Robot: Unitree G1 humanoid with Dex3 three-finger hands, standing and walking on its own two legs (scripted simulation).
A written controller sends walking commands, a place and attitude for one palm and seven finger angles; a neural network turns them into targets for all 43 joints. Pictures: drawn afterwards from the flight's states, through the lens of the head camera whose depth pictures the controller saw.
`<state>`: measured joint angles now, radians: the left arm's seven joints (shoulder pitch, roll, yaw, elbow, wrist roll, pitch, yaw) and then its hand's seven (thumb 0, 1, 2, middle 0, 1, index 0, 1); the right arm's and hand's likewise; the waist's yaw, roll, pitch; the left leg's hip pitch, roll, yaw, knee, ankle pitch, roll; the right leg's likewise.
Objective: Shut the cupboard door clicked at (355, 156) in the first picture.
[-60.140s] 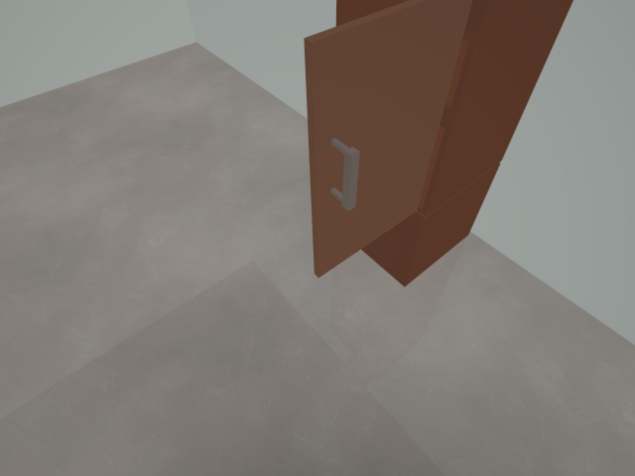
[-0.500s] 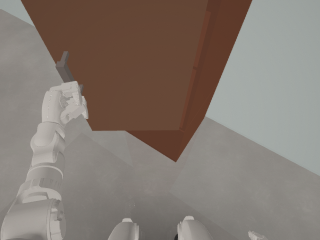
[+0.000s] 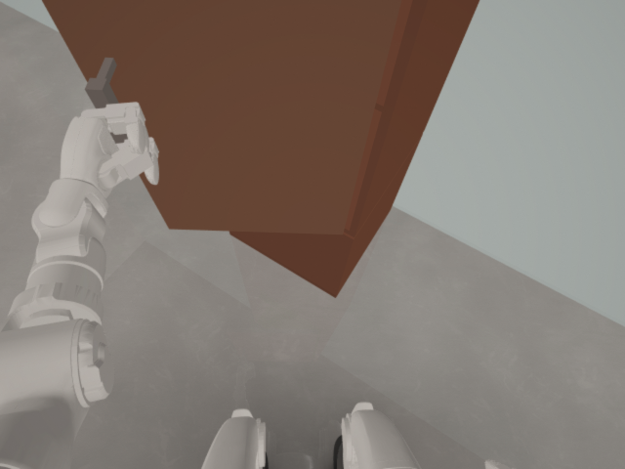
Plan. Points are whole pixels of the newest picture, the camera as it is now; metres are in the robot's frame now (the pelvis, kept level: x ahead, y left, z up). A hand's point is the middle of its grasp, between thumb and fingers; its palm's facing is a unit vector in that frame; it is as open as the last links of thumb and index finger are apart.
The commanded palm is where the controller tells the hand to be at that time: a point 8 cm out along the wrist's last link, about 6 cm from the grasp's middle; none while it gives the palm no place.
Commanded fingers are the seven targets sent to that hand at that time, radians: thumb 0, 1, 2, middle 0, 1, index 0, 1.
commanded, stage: push the door shut along its arc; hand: left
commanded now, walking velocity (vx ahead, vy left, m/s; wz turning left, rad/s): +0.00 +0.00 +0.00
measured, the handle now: (123, 117) +0.55 +0.23 +0.08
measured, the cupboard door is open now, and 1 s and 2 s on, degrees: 31 18 10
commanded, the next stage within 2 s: pull the fist back off the door in 1.16 s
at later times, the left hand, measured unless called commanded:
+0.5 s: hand (164, 121) +0.54 +0.17 +0.09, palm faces -0.23 -0.97 -0.04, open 3.1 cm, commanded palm +0.55 +0.19 +0.08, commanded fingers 0.00 0.90 0.90 -1.30 -1.50 -1.30 -1.50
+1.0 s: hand (197, 93) +0.59 +0.14 +0.09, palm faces -0.35 -0.94 -0.02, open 2.8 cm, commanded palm +0.61 +0.15 +0.08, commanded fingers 0.00 0.90 0.90 -1.30 -1.50 -1.30 -1.50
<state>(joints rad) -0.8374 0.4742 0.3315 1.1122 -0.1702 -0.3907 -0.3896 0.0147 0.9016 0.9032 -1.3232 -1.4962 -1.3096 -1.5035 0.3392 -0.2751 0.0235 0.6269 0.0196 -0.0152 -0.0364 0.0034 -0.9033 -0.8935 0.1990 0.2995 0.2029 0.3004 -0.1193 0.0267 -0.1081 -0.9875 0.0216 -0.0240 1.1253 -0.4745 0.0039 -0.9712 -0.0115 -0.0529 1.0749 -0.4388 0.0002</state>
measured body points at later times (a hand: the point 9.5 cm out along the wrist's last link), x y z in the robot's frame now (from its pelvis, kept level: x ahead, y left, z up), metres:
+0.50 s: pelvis -0.01 +0.01 -0.02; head +0.14 +0.04 +0.40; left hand +0.54 +0.23 +0.09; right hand -0.02 -0.26 -0.12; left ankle +0.03 +0.11 -0.65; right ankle +0.04 -0.12 -0.65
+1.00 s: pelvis +0.00 +0.01 -0.03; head +0.19 +0.03 +0.38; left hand +0.60 +0.19 +0.09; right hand -0.05 -0.24 -0.12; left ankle +0.03 +0.11 -0.65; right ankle +0.04 -0.12 -0.65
